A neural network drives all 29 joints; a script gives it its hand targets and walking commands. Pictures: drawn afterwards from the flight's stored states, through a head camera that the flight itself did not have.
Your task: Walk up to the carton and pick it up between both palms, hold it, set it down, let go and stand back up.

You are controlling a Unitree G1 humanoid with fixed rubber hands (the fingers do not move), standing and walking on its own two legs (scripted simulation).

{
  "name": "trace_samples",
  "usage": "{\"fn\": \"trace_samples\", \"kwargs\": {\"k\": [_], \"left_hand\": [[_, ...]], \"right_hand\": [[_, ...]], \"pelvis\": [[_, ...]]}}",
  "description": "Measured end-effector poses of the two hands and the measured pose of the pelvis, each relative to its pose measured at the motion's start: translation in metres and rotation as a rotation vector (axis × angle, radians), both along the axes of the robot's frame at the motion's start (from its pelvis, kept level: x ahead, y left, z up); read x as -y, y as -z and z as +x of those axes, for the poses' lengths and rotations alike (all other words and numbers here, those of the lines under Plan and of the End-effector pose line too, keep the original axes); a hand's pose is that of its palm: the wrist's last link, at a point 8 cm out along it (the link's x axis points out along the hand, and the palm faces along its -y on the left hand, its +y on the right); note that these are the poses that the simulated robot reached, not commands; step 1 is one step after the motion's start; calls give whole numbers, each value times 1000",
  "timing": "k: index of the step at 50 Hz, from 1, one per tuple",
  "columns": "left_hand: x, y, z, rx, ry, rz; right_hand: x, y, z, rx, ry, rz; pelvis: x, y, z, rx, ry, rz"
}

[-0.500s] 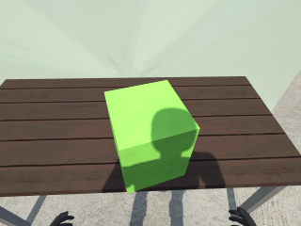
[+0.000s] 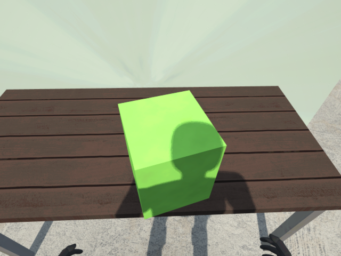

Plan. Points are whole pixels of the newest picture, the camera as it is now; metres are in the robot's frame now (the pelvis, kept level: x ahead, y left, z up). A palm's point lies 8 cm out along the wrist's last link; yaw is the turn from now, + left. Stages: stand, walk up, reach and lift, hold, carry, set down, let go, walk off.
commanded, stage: stand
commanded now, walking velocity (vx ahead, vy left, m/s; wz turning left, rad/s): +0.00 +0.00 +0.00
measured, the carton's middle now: (166, 154) +0.40 +0.03 +0.01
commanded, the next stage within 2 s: walk up in 0.38 s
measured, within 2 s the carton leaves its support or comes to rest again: neither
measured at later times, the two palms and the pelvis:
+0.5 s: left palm out of the picture +0.12 +0.28 -0.10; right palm out of the picture +0.15 -0.25 -0.08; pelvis +0.00 +0.00 +0.00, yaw +0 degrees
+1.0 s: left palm out of the picture +0.10 +0.32 -0.09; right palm out of the picture +0.09 -0.25 -0.11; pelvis +0.00 +0.02 -0.01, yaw +0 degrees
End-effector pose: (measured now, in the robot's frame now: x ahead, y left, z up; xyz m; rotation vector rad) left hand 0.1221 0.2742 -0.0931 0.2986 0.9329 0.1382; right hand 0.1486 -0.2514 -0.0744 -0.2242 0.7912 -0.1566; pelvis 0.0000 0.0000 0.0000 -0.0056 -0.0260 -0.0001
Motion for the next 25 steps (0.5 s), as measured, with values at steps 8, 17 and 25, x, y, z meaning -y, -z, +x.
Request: {"fn": "trace_samples", "kwargs": {"k": [8, 17, 25], "left_hand": [[-1, 1, -2, -7, -2, 1], [-2, 2, -4, -16, -5, 3], [-3, 3, -7, -26, -8, 5]], "right_hand": [[1, 0, 0, 1, 0, -3], [2, 0, -1, -3, 2, -6], [3, 2, -3, -11, 4, -8]], "pelvis": [[0, 0, 0, 0, 0, 0], [0, 0, 0, 0, 0, 0], [0, 0, 0, 0, 0, 0]]}}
